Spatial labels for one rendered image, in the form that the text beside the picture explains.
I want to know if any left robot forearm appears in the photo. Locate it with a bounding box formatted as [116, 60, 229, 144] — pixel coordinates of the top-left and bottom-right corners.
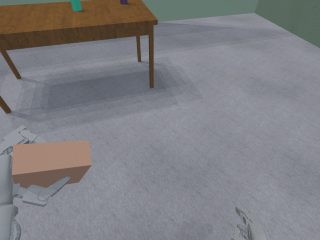
[0, 204, 21, 240]

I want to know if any left robot hand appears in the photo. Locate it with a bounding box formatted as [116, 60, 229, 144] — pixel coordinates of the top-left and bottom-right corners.
[0, 125, 71, 207]

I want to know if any sponge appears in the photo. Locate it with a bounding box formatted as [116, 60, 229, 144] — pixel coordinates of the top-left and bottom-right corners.
[11, 140, 92, 189]

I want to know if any right robot hand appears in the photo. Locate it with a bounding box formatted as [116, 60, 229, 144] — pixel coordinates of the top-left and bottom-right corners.
[231, 206, 268, 240]

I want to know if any table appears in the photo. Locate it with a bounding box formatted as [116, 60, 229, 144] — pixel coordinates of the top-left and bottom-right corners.
[0, 0, 158, 114]

